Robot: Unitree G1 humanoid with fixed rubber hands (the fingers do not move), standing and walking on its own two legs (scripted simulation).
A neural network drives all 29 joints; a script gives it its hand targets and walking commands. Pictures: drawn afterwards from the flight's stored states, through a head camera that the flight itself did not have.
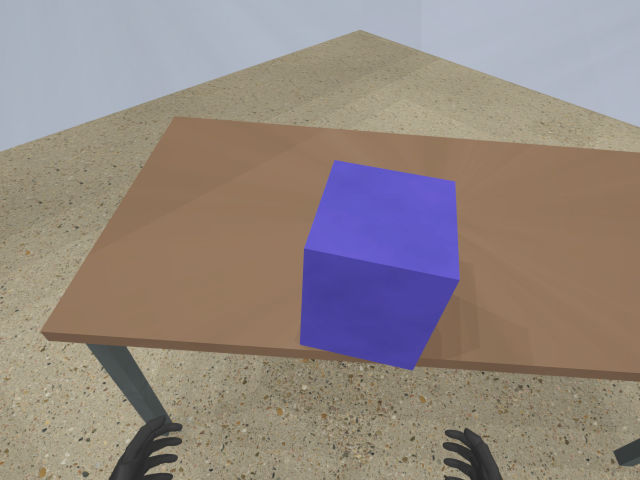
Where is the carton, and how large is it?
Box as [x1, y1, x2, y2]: [300, 160, 459, 370]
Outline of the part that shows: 334,160 304,247 300,344 412,370 459,280 454,181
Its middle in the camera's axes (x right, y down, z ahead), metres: +0.09 +0.04 +0.65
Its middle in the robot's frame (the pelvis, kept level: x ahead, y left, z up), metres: +0.48 -0.06 -0.02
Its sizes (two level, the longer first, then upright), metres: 0.210 0.200 0.250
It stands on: a table, 0.64 m high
